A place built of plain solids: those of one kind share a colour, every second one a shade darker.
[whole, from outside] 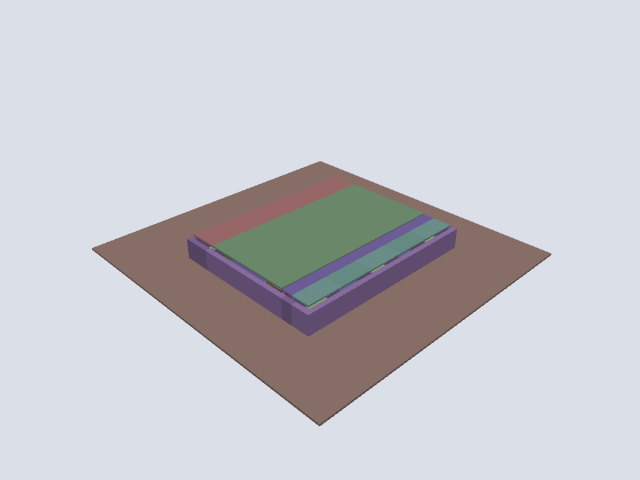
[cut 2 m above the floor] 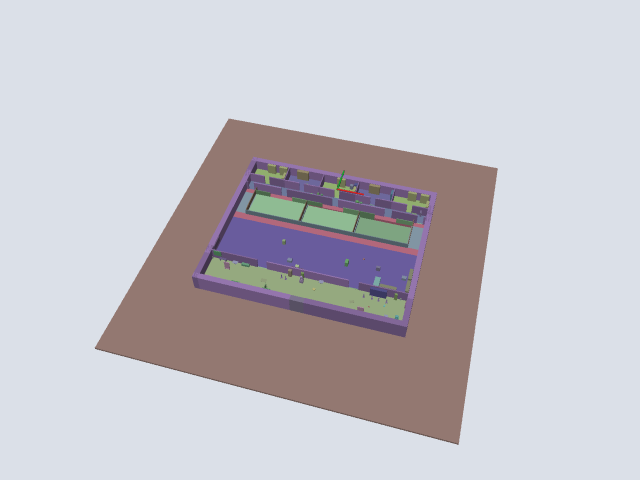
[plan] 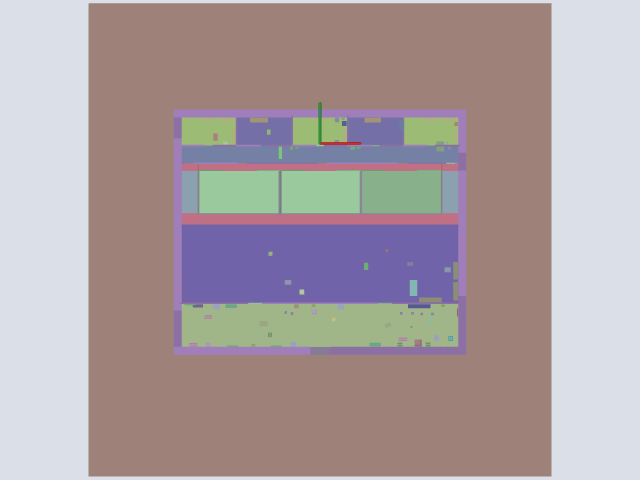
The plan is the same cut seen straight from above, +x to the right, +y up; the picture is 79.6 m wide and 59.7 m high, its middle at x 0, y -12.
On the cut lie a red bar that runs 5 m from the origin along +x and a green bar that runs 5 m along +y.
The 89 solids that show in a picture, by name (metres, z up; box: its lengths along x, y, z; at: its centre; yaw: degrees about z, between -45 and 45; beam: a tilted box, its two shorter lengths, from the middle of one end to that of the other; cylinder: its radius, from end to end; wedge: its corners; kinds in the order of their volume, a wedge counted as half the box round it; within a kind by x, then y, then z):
{
 "ground_under_all_1": {"box": [57.62, 58.86, 0.4], "at": [0.0, -11.99, -0.75]},
 "wall_1": {"box": [1.0, 7.3, 3.93], "at": [-17.7, -22.62, 1.36]},
 "wall_2": {"box": [1.0, 19.21, 3.93], "at": [-17.7, -11.16, 1.36]},
 "wall_3": {"box": [1.0, 4.0, 3.93], "at": [-17.7, -1.36, 1.36]},
 "wall_4": {"box": [1.0, 5.4, 3.93], "at": [-17.7, 1.54, 1.36]},
 "wall_5": {"box": [3.09, 0.2, 3.93], "at": [-15.86, -0.26, 1.36]},
 "wall_6": {"box": [8.72, 1.0, 3.93], "at": [-13.84, 3.74, 1.36]},
 "wall_7": {"box": [8.48, 0.2, 3.93], "at": [-13.16, -19.87, 1.36]},
 "wall_8": {"box": [5.45, 0.2, 3.93], "at": [-12.98, -2.46, 1.36]},
 "wall_9": {"box": [5.97, 0.2, 3.93], "at": [-10.38, -0.26, 1.36]},
 "wall_10": {"box": [0.2, 3.8, 3.93], "at": [-10.38, 1.54, 1.36]},
 "wall_11": {"box": [17.0, 1.0, 3.93], "at": [-9.7, -25.77, 1.36]},
 "wall_12": {"box": [3.09, 0.2, 3.93], "at": [-8.94, -0.26, 1.36]},
 "wall_13": {"box": [8.72, 1.0, 3.93], "at": [-6.92, 3.74, 1.36]},
 "wall_14": {"box": [8.83, 0.2, 3.93], "at": [-4.74, -2.46, 1.36]},
 "wall_15": {"box": [5.97, 0.2, 3.93], "at": [-3.46, -0.26, 1.36]},
 "wall_16": {"box": [0.2, 3.8, 3.93], "at": [-3.46, 1.54, 1.36]},
 "wall_17": {"box": [14.44, 0.2, 3.93], "at": [0.0, -19.87, 1.36]},
 "wall_18": {"box": [8.72, 1.0, 3.93], "at": [0.0, 3.74, 1.36]},
 "wall_19": {"box": [3.09, 0.2, 3.93], "at": [2.02, -0.26, 1.36]},
 "wall_20": {"box": [0.2, 3.8, 3.93], "at": [3.46, 1.54, 1.36]},
 "wall_21": {"box": [3.09, 0.2, 3.93], "at": [4.9, -0.26, 1.36]},
 "wall_22": {"box": [8.81, 0.2, 3.93], "at": [5.23, -2.46, 1.36]},
 "wall_23": {"box": [8.72, 1.0, 3.93], "at": [6.92, 3.74, 1.36]},
 "wall_24": {"box": [3.09, 0.2, 3.93], "at": [8.94, -0.26, 1.36]},
 "wall_25": {"box": [17.0, 1.0, 3.93], "at": [9.7, -25.77, 1.36]},
 "wall_26": {"box": [3.09, 0.2, 3.93], "at": [11.82, -0.26, 1.36]},
 "wall_27": {"box": [8.48, 0.2, 3.93], "at": [13.16, -19.87, 1.36]},
 "wall_28": {"box": [4.71, 0.2, 3.93], "at": [13.35, -2.46, 1.36]},
 "wall_29": {"box": [8.72, 1.0, 3.93], "at": [13.84, 3.74, 1.36]},
 "wall_30": {"box": [3.09, 0.2, 3.93], "at": [15.86, -0.26, 1.36]},
 "wall_31": {"box": [1.0, 7.3, 3.93], "at": [17.7, -22.62, 1.36]},
 "wall_32": {"box": [1.0, 19.21, 3.93], "at": [17.7, -11.16, 1.36]},
 "wall_33": {"box": [1.0, 4.0, 3.93], "at": [17.7, -1.36, 1.36]},
 "wall_34": {"box": [1.0, 5.4, 3.93], "at": [17.7, 1.54, 1.36]},
 "floor_yard_1": {"box": [34.6, 9.8, 1.14], "at": [0.0, -14.97, -0.03]},
 "floor_lobby_1": {"box": [34.6, 5.5, 1.14], "at": [0.0, -22.62, -0.03]},
 "ceil_hall_1": {"box": [34.6, 17.41, 0.3], "at": [0.0, -11.16, 4.14]},
 "floor_plot_1": {"box": [9.8, 5.26, 1.14], "at": [-10.05, -6.04, -0.03]},
 "floor_plot_2": {"box": [9.65, 5.26, 0.92], "at": [0.07, -6.04, -0.14]},
 "floor_plot_3": {"box": [9.65, 5.26, 0.6], "at": [10.12, -6.04, -0.3]},
 "floor_walkway_1": {"box": [34.6, 1.4, 1.14], "at": [0.0, -9.37, -0.03]},
 "floor_walkway_2": {"box": [34.6, 0.95, 1.14], "at": [0.0, -2.94, -0.03]},
 "floor_back_corridor_1": {"box": [34.6, 2.2, 1.14], "at": [0.0, -1.36, -0.03]},
 "floor_store_1": {"box": [6.92, 3.6, 1.14], "at": [-13.84, 1.54, -0.03]},
 "floor_store_2": {"box": [6.92, 3.6, 1.14], "at": [0.0, 1.54, -0.03]},
 "floor_store_3": {"box": [6.92, 3.6, 1.14], "at": [13.84, 1.54, -0.03]},
 "ceil_lobby_1": {"box": [34.6, 5.5, 0.3], "at": [0.0, -22.62, 4.09]},
 "floor_office_1": {"box": [6.92, 3.6, 1.14], "at": [-6.92, 1.54, -0.03]},
 "floor_office_2": {"box": [6.92, 3.6, 1.14], "at": [6.92, 1.54, -0.03]},
 "floor_baulk_1": {"box": [2.35, 5.26, 1.14], "at": [-16.12, -6.04, -0.03]},
 "floor_baulk_2": {"box": [0.4, 5.26, 1.14], "at": [-4.95, -6.04, -0.03]},
 "floor_baulk_3": {"box": [0.4, 5.26, 1.14], "at": [5.1, -6.04, -0.03]},
 "floor_baulk_4": {"box": [2.35, 5.26, 1.14], "at": [16.12, -6.04, -0.03]},
 "ceil_back_corridor_1": {"box": [34.6, 2.2, 0.3], "at": [0.0, -1.36, 3.94]},
 "ceil_store_1": {"box": [6.92, 3.6, 0.3], "at": [-13.84, 1.54, 3.94]},
 "ceil_store_2": {"box": [6.92, 3.6, 0.3], "at": [0.0, 1.54, 3.94]},
 "ceil_store_3": {"box": [6.92, 3.6, 0.3], "at": [13.84, 1.54, 3.94]},
 "ceil_office_1": {"box": [6.92, 3.6, 0.3], "at": [-6.92, 1.54, 3.94]},
 "ceil_office_2": {"box": [6.92, 3.6, 0.3], "at": [6.92, 1.54, 3.94]},
 "shelves_store_1": {"box": [1.6, 0.5, 2.0], "at": [-13.93, 2.96, 1.54]},
 "shelves_store_2": {"box": [1.6, 0.5, 2.0], "at": [-11.53, 2.96, 1.54]},
 "shelves_store_3": {"box": [0.5, 1.6, 2.0], "at": [-10.76, 0.89, 1.54]},
 "shelves_store_4": {"box": [1.6, 0.5, 2.0], "at": [0.06, 2.96, 1.54]},
 "shelves_store_5": {"box": [0.5, 1.6, 2.0], "at": [3.08, 0.89, 1.54]},
 "shelves_store_6": {"box": [1.6, 0.5, 2.0], "at": [13.8, 2.96, 1.54]},
 "shelves_store_7": {"box": [1.6, 0.5, 2.0], "at": [16.15, 2.96, 1.54]},
 "shelves_store_8": {"box": [0.5, 1.6, 2.0], "at": [16.92, 0.89, 1.54]},
 "door_leaf_1": {"box": [2.4, 0.97, 4.41], "at": [0.0, -25.79, 1.6]},
 "cabinets_hall_1": {"box": [2.85, 0.6, 2.0], "at": [13.72, -19.44, 1.54]},
 "cabinets_hall_2": {"box": [0.6, 2.3, 2.0], "at": [16.87, -18.37, 1.54]},
 "cabinets_hall_3": {"box": [0.6, 2.2, 2.0], "at": [16.87, -15.82, 1.54]},
 "rail_far_1": {"box": [30.42, 0.12, 2.19], "at": [0.0, -8.73, 0.49]},
 "cabinets_office_1": {"box": [2.25, 0.6, 2.0], "at": [-7.58, 2.91, 1.54]},
 "cabinets_office_2": {"box": [2.05, 0.6, 2.0], "at": [6.55, 2.91, 1.54]},
 "rail_end_1": {"box": [2.89, 0.12, 2.19], "at": [-13.65, -3.35, 0.49]},
 "rail_end_2": {"box": [2.84, 0.12, 2.19], "at": [-6.43, -3.35, 0.49]},
 "rail_end_3": {"box": [2.94, 0.12, 2.19], "at": [-3.42, -3.35, 0.49]},
 "rail_end_4": {"box": [2.99, 0.12, 2.19], "at": [3.55, -3.35, 0.49]},
 "rail_end_5": {"box": [2.84, 0.12, 2.19], "at": [6.58, -3.35, 0.49]},
 "rail_end_6": {"box": [3.04, 0.12, 2.19], "at": [13.57, -3.35, 0.49]},
 "rail_baulk_1": {"box": [0.12, 6.11, 2.19], "at": [-15.15, -5.62, 0.49]},
 "rail_baulk_2": {"box": [0.12, 5.26, 2.19], "at": [-4.95, -6.04, 0.49]},
 "rail_baulk_3": {"box": [0.12, 6.11, 2.19], "at": [15.15, -5.62, 0.49]},
 "lockers_lobby_1": {"box": [2.8, 0.5, 1.8], "at": [12.35, -20.25, 1.44]},
 "step_strewn_rostrum_low_1": {"box": [0.94, 1.25, 1.33], "at": [14.97, -0.37, 0.06]},
 "console_hall_1": {"box": [0.95, 2.0, 0.79], "at": [11.63, -17.98, 0.93]},
 "step_strewn_mat_1": {"box": [1.01, 0.68, 1.17], "at": [-7.02, -22.4, -0.02]},
 "bench_lobby_1": {"box": [1.4, 0.45, 0.46], "at": [-11.05, -20.23, 0.76]}
}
